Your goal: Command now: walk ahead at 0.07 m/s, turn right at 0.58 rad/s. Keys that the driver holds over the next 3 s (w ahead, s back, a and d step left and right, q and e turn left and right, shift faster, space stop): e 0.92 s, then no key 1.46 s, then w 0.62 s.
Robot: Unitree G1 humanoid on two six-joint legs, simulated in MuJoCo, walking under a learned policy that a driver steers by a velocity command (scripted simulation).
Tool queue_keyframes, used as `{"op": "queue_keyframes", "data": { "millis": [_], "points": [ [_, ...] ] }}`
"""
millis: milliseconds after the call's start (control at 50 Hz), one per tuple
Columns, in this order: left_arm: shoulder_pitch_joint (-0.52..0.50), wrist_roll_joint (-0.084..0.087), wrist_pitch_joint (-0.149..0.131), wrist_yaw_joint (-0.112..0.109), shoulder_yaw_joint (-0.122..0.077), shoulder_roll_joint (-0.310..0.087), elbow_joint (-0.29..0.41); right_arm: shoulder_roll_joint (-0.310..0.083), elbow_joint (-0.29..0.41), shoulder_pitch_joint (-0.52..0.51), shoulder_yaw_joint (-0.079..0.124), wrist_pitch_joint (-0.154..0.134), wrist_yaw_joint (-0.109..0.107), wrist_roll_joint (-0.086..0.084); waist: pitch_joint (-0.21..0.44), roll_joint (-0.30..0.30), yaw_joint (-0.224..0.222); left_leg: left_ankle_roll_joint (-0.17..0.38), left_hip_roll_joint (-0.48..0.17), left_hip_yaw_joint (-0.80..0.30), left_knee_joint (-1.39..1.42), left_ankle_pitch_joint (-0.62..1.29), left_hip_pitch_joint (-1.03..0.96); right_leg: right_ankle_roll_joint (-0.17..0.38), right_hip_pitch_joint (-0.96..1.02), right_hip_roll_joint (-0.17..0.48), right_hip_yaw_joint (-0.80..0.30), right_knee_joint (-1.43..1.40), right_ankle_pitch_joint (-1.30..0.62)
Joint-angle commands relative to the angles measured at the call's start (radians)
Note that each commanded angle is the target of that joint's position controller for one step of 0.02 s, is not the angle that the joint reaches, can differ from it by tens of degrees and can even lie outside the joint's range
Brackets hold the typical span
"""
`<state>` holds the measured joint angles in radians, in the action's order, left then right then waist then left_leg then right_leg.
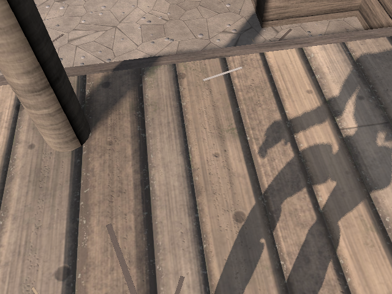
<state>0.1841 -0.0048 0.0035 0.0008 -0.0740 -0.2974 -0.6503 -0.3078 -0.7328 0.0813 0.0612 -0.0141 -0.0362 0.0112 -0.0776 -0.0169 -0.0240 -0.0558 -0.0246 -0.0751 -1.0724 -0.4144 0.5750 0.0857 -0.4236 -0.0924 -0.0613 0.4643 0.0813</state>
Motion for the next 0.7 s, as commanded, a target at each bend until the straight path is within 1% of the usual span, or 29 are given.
{"op": "queue_keyframes", "data": {
  "millis": [20, 80, 120, 160, 200, 220, 240, 260, 280, 300, 320, 340, 360, 380, 400, 420, 440, 460, 480, 520, 540, 600, 620, 640, 660, 680, 700],
  "points": [
    [-0.018, 0.007, -0.002, -0.026, -0.051, -0.174, 0.08, -0.072, 0.028, 0.094, 0.02, 0.006, -0.009, 0.002, 0.24, 0.097, 0.038, -0.024, 0.008, -0.018, 0.094, 0.065, -0.05, 0.168, 0.16, 0.246, -0.294, -0.136, -0.153],
    [-0.033, 0.009, 0.015, -0.036, -0.051, -0.17, 0.09, -0.071, 0.039, 0.053, 0.018, 0.01, -0.006, -0.005, 0.213, 0.127, 0.023, -0.032, 0.022, -0.029, 0.195, 0.117, -0.07, 0.141, 0.128, 0.217, -0.33, -0.15, 0.079],
    [-0.032, 0.007, 0.023, -0.036, -0.052, -0.168, 0.093, -0.071, 0.046, 0.036, 0.019, 0.004, -0.002, -0.007, 0.194, 0.15, 0.012, -0.03, 0.033, -0.033, 0.262, 0.115, -0.095, 0.133, 0.121, 0.21, -0.362, -0.149, 0.143],
    [-0.024, 0.007, 0.03, -0.032, -0.052, -0.165, 0.094, -0.076, 0.052, 0.03, 0.021, -0.007, 0.005, -0.011, 0.191, 0.167, 0.002, -0.02, 0.044, -0.034, 0.332, 0.093, -0.125, 0.129, 0.145, 0.212, -0.401, -0.129, 0.125],
    [-0.023, 0.012, 0.036, -0.03, -0.051, -0.161, 0.097, -0.081, 0.052, 0.044, 0.025, -0.019, 0.013, -0.016, 0.193, 0.181, 0.006, -0.002, 0.055, -0.029, 0.433, 0.086, -0.17, 0.12, 0.178, 0.212, -0.443, -0.098, 0.062],
    [-0.034, 0.018, 0.04, -0.03, -0.05, -0.158, 0.101, -0.081, 0.045, 0.071, 0.028, -0.024, 0.019, -0.017, 0.193, 0.181, 0.025, 0.012, 0.058, -0.019, 0.528, 0.128, -0.222, 0.105, 0.176, 0.198, -0.449, -0.074, 0.036],
    [-0.041, 0.026, 0.045, -0.032, -0.047, -0.151, 0.103, -0.088, 0.033, 0.108, 0.034, -0.028, 0.023, -0.016, 0.19, 0.173, 0.049, 0.03, 0.045, -0.009, 0.657, 0.218, -0.306, 0.076, 0.15, 0.168, -0.437, -0.041, 0.043],
    [-0.012, 0.027, 0.046, -0.034, -0.037, -0.117, 0.105, -0.144, 0.032, 0.134, 0.049, -0.026, 0.021, -0.001, 0.205, 0.086, 0.041, 0.079, -0.092, -0.105, 0.723, 0.263, -0.418, 0.024, 0.066, 0.109, -0.374, 0.062, 0.184],
    [0.019, 0.029, 0.041, -0.031, -0.031, -0.082, 0.126, -0.239, 0.042, 0.097, 0.068, -0.013, 0.014, 0.023, 0.16, -0.209, -0.018, 0.213, -0.297, -0.34, 0.769, 0.422, -0.467, -0.042, -0.139, -0.061, -0.151, 0.265, 0.449],
    [0.007, 0.012, 0.027, -0.027, -0.055, -0.167, 0.127, -0.194, 0.056, 0.091, 0.063, -0.013, 0.016, 0.045, 0.154, -0.259, 0.012, 0.328, -0.399, -0.458, 0.787, 0.518, -0.408, -0.094, -0.191, -0.04, -0.102, 0.515, 0.548],
    [0.032, 0.015, 0.026, -0.022, -0.073, -0.21, 0.103, -0.143, 0.078, 0.043, 0.047, -0.014, 0.009, 0.034, 0.15, -0.172, -0.006, 0.316, -0.366, -0.369, 0.761, 0.535, -0.398, -0.114, -0.186, -0.003, -0.112, 0.64, 0.484],
    [0.054, 0.02, 0.036, -0.024, -0.076, -0.199, 0.074, -0.109, 0.086, 0.004, 0.04, -0.012, 0.005, 0.018, 0.133, -0.121, -0.018, 0.264, -0.292, -0.258, 0.74, 0.519, -0.397, -0.133, -0.187, 0.007, -0.094, 0.692, 0.426],
    [0.064, 0.018, 0.047, -0.029, -0.071, -0.173, 0.061, -0.094, 0.091, -0.007, 0.035, -0.009, 0.001, 0.003, 0.125, -0.108, -0.014, 0.234, -0.25, -0.193, 0.726, 0.505, -0.419, -0.149, -0.21, 0.013, -0.082, 0.744, 0.376],
    [0.063, 0.021, 0.056, -0.027, -0.063, -0.144, 0.06, -0.088, 0.091, -0.001, 0.03, -0.005, -0.002, -0.004, 0.114, -0.109, -0.004, 0.235, -0.236, -0.148, 0.724, 0.543, -0.425, -0.164, -0.223, 0.019, -0.07, 0.775, 0.352],
    [0.045, 0.026, 0.059, -0.024, -0.055, -0.124, 0.069, -0.092, 0.089, 0.011, 0.03, 0.001, -0.004, -0.002, 0.105, -0.113, 0.006, 0.237, -0.215, -0.1, 0.732, 0.554, -0.424, -0.174, -0.22, 0.027, -0.037, 0.756, 0.329],
    [0.013, 0.032, 0.059, -0.022, -0.05, -0.111, 0.085, -0.097, 0.086, 0.03, 0.032, 0.007, -0.007, 0.003, 0.104, -0.131, 0.023, 0.243, -0.208, -0.073, 0.736, 0.554, -0.453, -0.182, -0.229, 0.039, -0.011, 0.709, 0.309],
    [-0.02, 0.034, 0.057, -0.021, -0.044, -0.101, 0.101, -0.105, 0.082, 0.053, 0.036, 0.012, -0.009, 0.006, 0.109, -0.147, 0.045, 0.252, -0.215, -0.062, 0.736, 0.559, -0.494, -0.19, -0.24, 0.054, 0.003, 0.653, 0.301],
    [-0.045, 0.033, 0.056, -0.019, -0.04, -0.095, 0.114, -0.116, 0.078, 0.071, 0.041, 0.017, -0.011, 0.007, 0.119, -0.16, 0.062, 0.261, -0.229, -0.058, 0.735, 0.566, -0.527, -0.196, -0.235, 0.07, 0.011, 0.601, 0.304],
    [-0.056, 0.031, 0.056, -0.015, -0.036, -0.088, 0.123, -0.13, 0.076, 0.078, 0.046, 0.02, -0.011, 0.006, 0.132, -0.168, 0.069, 0.266, -0.241, -0.048, 0.731, 0.57, -0.542, -0.198, -0.207, 0.086, 0.021, 0.548, 0.312],
    [-0.066, 0.026, 0.055, -0.006, -0.027, -0.077, 0.135, -0.158, 0.078, 0.068, 0.057, 0.025, -0.005, 0.0, 0.146, -0.18, 0.075, 0.269, -0.259, -0.016, 0.729, 0.583, -0.521, -0.188, -0.119, 0.108, 0.052, 0.441, 0.326],
    [-0.063, 0.025, 0.056, -0.002, -0.027, -0.08, 0.138, -0.169, 0.078, 0.061, 0.061, 0.026, 0.0, -0.003, 0.15, -0.186, 0.073, 0.269, -0.266, -0.001, 0.729, 0.592, -0.501, -0.18, -0.071, 0.11, 0.071, 0.394, 0.326],
    [-0.042, 0.027, 0.063, 0.009, -0.036, -0.101, 0.138, -0.183, 0.071, 0.059, 0.068, 0.023, 0.012, -0.02, 0.15, -0.193, 0.065, 0.259, -0.288, 0.018, 0.704, 0.584, -0.492, -0.147, 0.014, 0.102, 0.11, 0.254, 0.298],
    [-0.024, 0.028, 0.065, 0.014, -0.039, -0.1, 0.134, -0.186, 0.068, 0.05, 0.07, 0.022, 0.014, -0.029, 0.149, -0.188, 0.05, 0.244, -0.29, 0.028, 0.68, 0.576, -0.485, -0.126, 0.053, 0.098, 0.119, 0.177, 0.256],
    [0.013, 0.028, 0.065, 0.017, -0.043, -0.097, 0.12, -0.182, 0.066, 0.036, 0.069, 0.021, 0.014, -0.04, 0.151, -0.175, 0.023, 0.216, -0.281, 0.054, 0.637, 0.553, -0.46, -0.098, 0.123, 0.085, 0.138, 0.062, 0.169],
    [0.052, 0.026, 0.065, 0.013, -0.052, -0.111, 0.104, -0.155, 0.05, 0.066, 0.063, 0.018, 0.016, -0.045, 0.16, -0.135, 0.009, 0.163, -0.254, 0.096, 0.566, 0.482, -0.402, -0.064, 0.232, 0.066, 0.127, -0.041, 0.074],
    [0.094, 0.027, 0.061, 0.002, -0.074, -0.177, 0.101, -0.109, 0.038, 0.111, 0.052, 0.014, 0.021, -0.023, 0.18, 0.036, 0.011, 0.073, -0.183, 0.187, 0.378, 0.28, -0.236, -0.011, 0.408, 0.164, -0.038, -0.092, -0.181],
    [0.093, 0.018, 0.055, -0.014, -0.091, -0.294, 0.13, -0.04, 0.092, 0.089, 0.022, 0.012, 0.027, 0.039, 0.181, 0.363, 0.041, -0.026, -0.04, 0.217, 0.074, -0.262, 0.07, 0.153, 0.528, 0.428, -0.396, -0.048, -0.597]
  ]
}}
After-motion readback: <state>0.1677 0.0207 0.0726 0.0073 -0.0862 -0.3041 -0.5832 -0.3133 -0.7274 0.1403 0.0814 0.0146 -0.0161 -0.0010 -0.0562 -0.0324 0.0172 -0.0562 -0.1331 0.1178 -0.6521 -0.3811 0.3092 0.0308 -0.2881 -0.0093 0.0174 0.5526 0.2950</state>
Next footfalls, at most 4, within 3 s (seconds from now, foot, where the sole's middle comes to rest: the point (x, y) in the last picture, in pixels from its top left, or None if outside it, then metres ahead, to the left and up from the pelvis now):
0.26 left None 0.13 0.16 -0.77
0.68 right None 0.00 -0.10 -0.77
1.12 left None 0.15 0.10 -0.77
2.70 right None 0.05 -0.14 -0.77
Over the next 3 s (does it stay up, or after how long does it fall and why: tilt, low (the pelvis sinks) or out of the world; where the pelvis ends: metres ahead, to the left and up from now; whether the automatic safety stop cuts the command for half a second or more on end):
stays up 0.15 -0.10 0.01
